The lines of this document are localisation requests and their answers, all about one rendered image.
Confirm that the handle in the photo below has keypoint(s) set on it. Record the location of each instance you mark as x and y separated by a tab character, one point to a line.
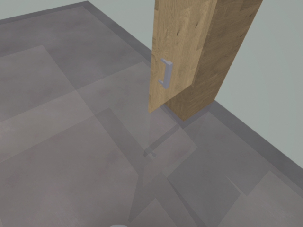
167	73

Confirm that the cupboard door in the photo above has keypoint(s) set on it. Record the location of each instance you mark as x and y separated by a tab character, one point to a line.
179	31

